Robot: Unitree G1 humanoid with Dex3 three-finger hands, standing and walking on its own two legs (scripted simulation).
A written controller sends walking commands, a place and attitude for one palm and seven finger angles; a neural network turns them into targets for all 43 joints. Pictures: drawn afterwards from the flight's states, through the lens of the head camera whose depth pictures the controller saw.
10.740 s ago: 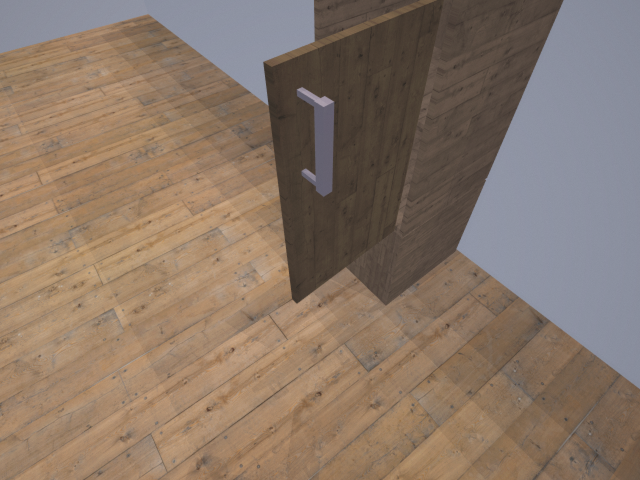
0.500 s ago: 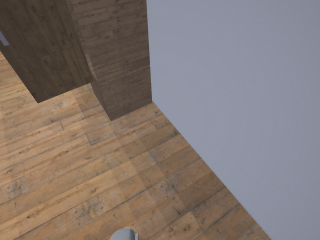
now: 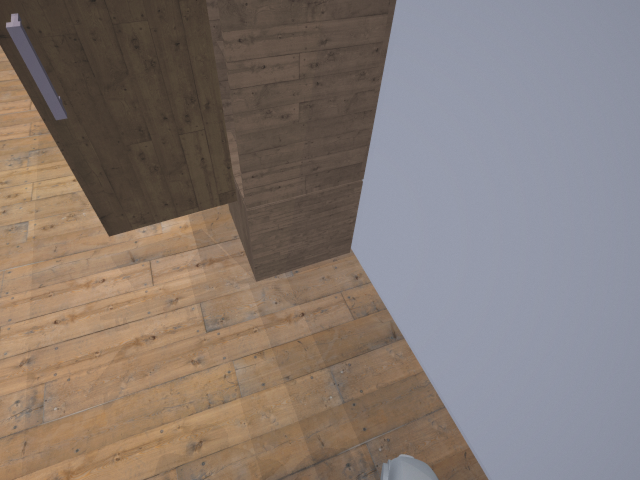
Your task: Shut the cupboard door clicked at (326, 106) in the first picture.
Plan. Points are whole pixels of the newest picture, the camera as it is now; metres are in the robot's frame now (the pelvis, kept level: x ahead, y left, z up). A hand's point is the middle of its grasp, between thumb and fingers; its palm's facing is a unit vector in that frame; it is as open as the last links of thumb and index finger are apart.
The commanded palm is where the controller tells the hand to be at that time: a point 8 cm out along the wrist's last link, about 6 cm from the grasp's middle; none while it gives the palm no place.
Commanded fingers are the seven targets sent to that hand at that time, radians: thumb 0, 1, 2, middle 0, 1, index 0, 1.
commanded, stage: turn to face it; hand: left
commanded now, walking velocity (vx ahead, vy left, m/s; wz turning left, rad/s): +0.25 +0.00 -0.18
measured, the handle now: (39, 69) +0.69 +0.56 +0.12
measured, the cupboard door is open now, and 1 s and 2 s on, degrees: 93 93 93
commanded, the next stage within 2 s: take the last steps up to it in 1.14 s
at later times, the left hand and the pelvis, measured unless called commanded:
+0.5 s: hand (243, 389) +0.27 +0.14 -0.17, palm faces +0.17 -0.98 -0.15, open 7.2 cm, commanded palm none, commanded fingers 0.00 0.90 0.90 -0.20 -0.30 -0.20 -0.30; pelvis +0.18 -0.03 -0.01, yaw +11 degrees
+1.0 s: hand (173, 421) +0.21 +0.24 -0.17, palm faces +0.41 -0.87 -0.26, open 7.4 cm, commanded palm none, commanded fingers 0.00 0.90 0.90 -0.20 -0.30 -0.20 -0.30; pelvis +0.23 +0.01 +0.00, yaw +22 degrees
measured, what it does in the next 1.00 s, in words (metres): walks ahead, turning left: right foot, then left foot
